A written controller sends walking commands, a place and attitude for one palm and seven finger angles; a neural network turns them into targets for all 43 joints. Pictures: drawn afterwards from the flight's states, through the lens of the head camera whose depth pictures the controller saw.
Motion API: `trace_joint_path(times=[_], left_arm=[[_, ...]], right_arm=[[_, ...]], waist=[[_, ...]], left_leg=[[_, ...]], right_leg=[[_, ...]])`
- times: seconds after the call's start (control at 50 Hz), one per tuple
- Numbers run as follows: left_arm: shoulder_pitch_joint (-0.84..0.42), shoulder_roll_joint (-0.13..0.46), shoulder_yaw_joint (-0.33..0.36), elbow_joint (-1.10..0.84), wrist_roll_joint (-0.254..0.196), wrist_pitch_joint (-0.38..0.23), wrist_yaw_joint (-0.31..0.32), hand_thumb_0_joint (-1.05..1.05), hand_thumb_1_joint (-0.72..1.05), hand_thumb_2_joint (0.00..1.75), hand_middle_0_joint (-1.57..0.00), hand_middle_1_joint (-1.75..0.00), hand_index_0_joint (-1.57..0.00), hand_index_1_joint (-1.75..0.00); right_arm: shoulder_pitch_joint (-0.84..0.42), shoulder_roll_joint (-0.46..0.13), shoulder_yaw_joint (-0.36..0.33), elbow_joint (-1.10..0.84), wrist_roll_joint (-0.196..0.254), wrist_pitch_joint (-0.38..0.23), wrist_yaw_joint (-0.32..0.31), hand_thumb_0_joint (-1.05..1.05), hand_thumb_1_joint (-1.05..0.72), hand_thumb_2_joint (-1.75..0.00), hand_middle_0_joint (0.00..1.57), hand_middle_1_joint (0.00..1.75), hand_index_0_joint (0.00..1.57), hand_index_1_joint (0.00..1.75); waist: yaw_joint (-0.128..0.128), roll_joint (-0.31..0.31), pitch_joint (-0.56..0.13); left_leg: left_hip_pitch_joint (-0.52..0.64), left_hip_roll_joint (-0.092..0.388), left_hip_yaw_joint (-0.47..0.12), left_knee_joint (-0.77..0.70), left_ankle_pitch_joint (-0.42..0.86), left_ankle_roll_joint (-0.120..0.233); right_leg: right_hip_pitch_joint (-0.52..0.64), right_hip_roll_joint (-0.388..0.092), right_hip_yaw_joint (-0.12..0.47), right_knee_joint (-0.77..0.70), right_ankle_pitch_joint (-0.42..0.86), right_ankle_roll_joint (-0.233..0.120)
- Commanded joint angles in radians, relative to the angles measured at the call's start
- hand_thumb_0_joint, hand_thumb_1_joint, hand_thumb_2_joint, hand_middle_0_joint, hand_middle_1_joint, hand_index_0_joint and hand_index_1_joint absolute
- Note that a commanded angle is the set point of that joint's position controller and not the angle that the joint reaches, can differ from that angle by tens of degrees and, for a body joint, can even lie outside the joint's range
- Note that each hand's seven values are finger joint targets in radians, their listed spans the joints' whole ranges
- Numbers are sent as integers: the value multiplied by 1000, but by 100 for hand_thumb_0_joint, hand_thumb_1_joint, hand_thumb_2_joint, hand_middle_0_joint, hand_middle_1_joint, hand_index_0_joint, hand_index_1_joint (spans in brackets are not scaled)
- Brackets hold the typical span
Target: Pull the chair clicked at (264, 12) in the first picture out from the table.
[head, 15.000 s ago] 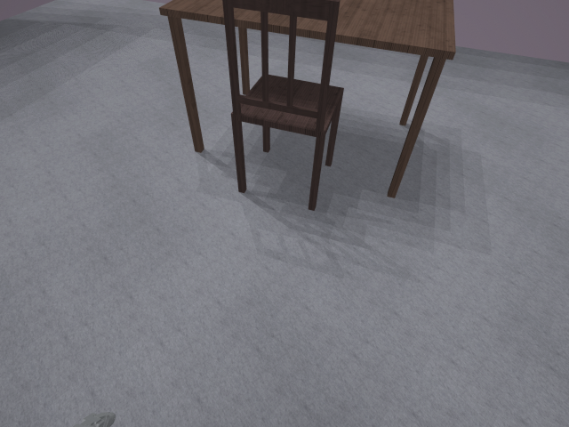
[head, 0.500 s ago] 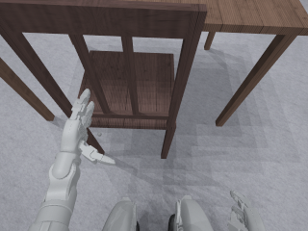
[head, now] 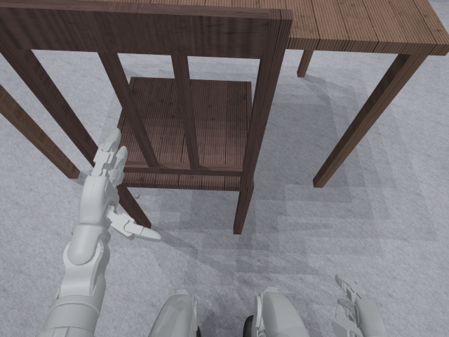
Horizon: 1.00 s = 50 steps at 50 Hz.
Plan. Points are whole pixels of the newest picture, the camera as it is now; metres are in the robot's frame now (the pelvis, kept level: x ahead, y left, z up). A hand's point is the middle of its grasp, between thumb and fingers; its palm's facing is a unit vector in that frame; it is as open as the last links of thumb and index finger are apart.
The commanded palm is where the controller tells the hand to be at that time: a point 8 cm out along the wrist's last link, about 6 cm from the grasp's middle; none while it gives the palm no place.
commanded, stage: aim the fingers beside a spindle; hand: left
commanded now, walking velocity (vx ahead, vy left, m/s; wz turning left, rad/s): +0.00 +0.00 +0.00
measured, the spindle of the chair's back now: (135, 122) +0.49 +0.18 +0.04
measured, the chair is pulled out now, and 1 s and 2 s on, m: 0.00 0.00 0.00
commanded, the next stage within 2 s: push the fingers through the gap in 0.72 s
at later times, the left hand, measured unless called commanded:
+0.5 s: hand (132, 201) +0.34 +0.17 +0.01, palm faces -0.03 -1.00 -0.05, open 16.9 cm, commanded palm +0.32 +0.22 +0.02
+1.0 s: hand (129, 193) +0.35 +0.18 +0.01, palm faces -0.03 -1.00 -0.05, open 16.9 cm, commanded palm +0.34 +0.22 +0.02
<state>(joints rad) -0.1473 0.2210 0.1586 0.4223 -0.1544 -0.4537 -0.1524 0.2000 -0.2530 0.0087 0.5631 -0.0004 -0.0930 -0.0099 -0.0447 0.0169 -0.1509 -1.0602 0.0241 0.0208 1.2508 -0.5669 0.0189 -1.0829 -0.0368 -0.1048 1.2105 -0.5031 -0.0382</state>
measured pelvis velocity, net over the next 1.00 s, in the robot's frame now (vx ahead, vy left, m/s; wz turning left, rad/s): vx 0.00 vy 0.01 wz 0.00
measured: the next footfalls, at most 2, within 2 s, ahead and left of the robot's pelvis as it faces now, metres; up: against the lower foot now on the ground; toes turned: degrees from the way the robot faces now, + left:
none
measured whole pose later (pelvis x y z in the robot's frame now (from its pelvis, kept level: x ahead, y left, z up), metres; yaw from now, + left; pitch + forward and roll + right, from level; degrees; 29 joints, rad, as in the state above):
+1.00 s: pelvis +0.00 +0.01 +0.00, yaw +0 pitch +22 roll -2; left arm -0.19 0.24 0.17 0.46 -0.17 -0.44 -0.18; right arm 0.21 -0.26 0.02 0.58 0.00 -0.11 -0.02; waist -0.05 0.02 -0.15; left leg -1.10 0.02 0.01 1.28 -0.57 0.03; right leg -1.11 -0.04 -0.11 1.22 -0.50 -0.03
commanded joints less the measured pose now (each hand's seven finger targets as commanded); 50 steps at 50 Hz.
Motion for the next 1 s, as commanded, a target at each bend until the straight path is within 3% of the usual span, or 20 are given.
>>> trace_joint_path(times=[0.0,0.04,0.06,0.12,0.14,0.18,0.24,0.28,0.32,0.38,0.42,0.44,0.52,0.58,0.62,0.7,0.72,0.78,0.88,0.98], left_arm=[[-179,142,65,-114,-28,-37,-23,0,-50,30,-6,-8,-6,-8],[-174,128,49,-144,-40,-41,-48,0,-50,30,-6,-8,-6,-8],[-195,119,28,-178,-46,-46,-58,0,-50,30,-6,-8,-6,-8],[-211,123,11,-284,-57,-71,-66,0,-50,30,-6,-8,-6,-8],[-196,125,13,-293,-54,-74,-60,0,-50,30,-6,-8,-6,-8],[-175,159,45,-290,-48,-76,-37,0,-50,30,-6,-8,-6,-8],[-191,144,59,-184,-36,-61,-14,0,-50,30,-6,-8,-6,-8],[-162,179,104,-142,-25,-54,-6,0,-50,30,-6,-8,-6,-8],[-170,135,62,-137,-22,-47,-13,0,-50,30,-6,-8,-6,-8],[-145,177,95,-187,-33,-49,-29,0,-50,30,-6,-8,-6,-8],[-163,137,40,-272,-41,-60,-42,0,-50,30,-6,-8,-6,-8],[-157,146,47,-300,-46,-64,-42,0,-50,30,-6,-8,-6,-8],[-167,120,23,-252,-49,-58,-32,0,-50,30,-6,-8,-6,-8],[-202,119,30,-175,-33,-51,-21,0,-50,30,-6,-8,-6,-8],[-200,131,46,-156,-30,-51,-19,0,-50,30,-6,-8,-6,-8],[-161,154,66,-225,-27,-60,-20,0,-50,30,-6,-8,-6,-8],[-172,138,42,-248,-30,-62,-22,0,-50,30,-6,-8,-6,-8],[-168,177,84,-235,-35,-62,-16,0,-50,30,-6,-8,-6,-8],[-266,147,56,-185,-29,-59,-16,0,-50,30,-6,-8,-6,-8],[-289,144,39,-175,-24,-49,-29,0,-50,30,-6,-8,-6,-8]], right_arm=[[29,-147,-48,-113,7,-39,-9,0,-90,-90,20,30,20,30],[32,-148,-50,-121,9,-46,-10,0,-90,-90,20,30,20,30],[33,-148,-52,-122,10,-50,-11,0,-90,-90,20,30,20,30],[38,-145,-55,-123,7,-65,-14,0,-90,-90,20,30,20,30],[48,-144,-57,-119,4,-69,-14,0,-90,-90,20,30,20,30],[50,-150,-58,-112,2,-71,-14,0,-90,-90,20,30,20,30],[43,-148,-54,-92,2,-64,-13,0,-90,-90,20,30,20,30],[41,-151,-54,-97,3,-59,-13,0,-90,-90,20,30,20,30],[29,-147,-51,-108,4,-56,-7,0,-90,-90,20,30,20,30],[38,-150,-54,-127,5,-54,-7,0,-90,-90,20,30,20,30],[34,-143,-54,-136,5,-60,-4,0,-90,-90,20,30,20,30],[41,-144,-56,-136,3,-62,-4,0,-90,-90,20,30,20,30],[42,-148,-53,-112,5,-65,-9,0,-90,-90,20,30,20,30],[41,-155,-53,-97,5,-66,-15,0,-90,-90,20,30,20,30],[39,-156,-53,-97,3,-66,-14,0,-90,-90,20,30,20,30],[42,-152,-57,-120,-1,-64,-7,0,-90,-90,20,30,20,30],[37,-148,-54,-125,-1,-64,-5,0,-90,-90,20,30,20,30],[37,-151,-51,-123,-1,-58,-7,0,-90,-90,20,30,20,30],[41,-154,-49,-101,0,-60,-15,0,-90,-90,20,30,20,30],[61,-163,-54,-93,0,-63,-15,0,-90,-90,20,30,20,30]], waist=[[-13,-18,-328],[-6,-1,-355],[-17,-1,-377],[-10,71,-440],[-10,49,-456],[-8,43,-435],[-24,-29,-340],[-6,-30,-322],[-6,3,-330],[14,18,-400],[4,51,-444],[9,61,-463],[-24,9,-369],[-33,-8,-302],[-21,-17,-320],[13,49,-424],[5,60,-427],[3,15,-405],[-28,24,-354],[-21,79,-417]], left_leg=[[107,-30,-41,-150,232,6],[127,-29,-43,-154,245,5],[149,-27,-46,-151,263,7],[228,-24,-58,-153,345,4],[249,-21,-64,-153,367,3],[240,-21,-68,-151,367,1],[150,-23,-59,-144,275,4],[119,-27,-54,-149,252,3],[128,-30,-50,-154,243,2],[152,-29,-49,-157,293,2],[217,-27,-55,-160,347,2],[235,-26,-58,-161,365,0],[207,-19,-71,-162,304,0],[162,-21,-71,-159,232,2],[148,-24,-69,-157,224,0],[219,-26,-70,-164,328,-7],[234,-25,-69,-163,339,-7],[191,-25,-69,-160,309,-2],[179,-21,-73,-152,260,-1],[255,-18,-91,-158,342,-14]], right_leg=[[300,11,112,-184,199,9],[314,10,113,-184,210,6],[317,11,111,-183,232,8],[321,10,102,-168,292,5],[325,12,96,-165,305,6],[307,15,90,-159,295,6],[272,15,91,-169,222,12],[275,16,92,-166,199,7],[265,12,94,-164,193,6],[326,15,101,-159,248,1],[327,13,97,-156,294,4],[338,13,97,-157,306,4],[265,18,82,-169,231,10],[206,20,75,-170,156,7],[225,17,81,-167,152,5],[270,15,78,-142,240,0],[271,15,81,-147,252,2],[284,21,83,-150,235,3],[217,23,79,-155,179,5],[203,21,63,-137,221,-1]])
